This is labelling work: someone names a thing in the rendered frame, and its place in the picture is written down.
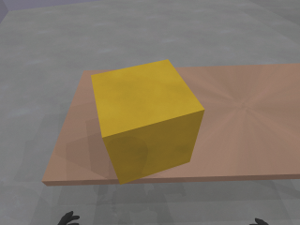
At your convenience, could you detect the carton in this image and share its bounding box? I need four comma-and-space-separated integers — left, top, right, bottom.
91, 59, 205, 185

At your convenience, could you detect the robot left hand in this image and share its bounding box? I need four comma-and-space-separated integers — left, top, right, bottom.
57, 211, 80, 225

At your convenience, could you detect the table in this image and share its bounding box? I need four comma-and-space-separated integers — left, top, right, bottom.
41, 63, 300, 187

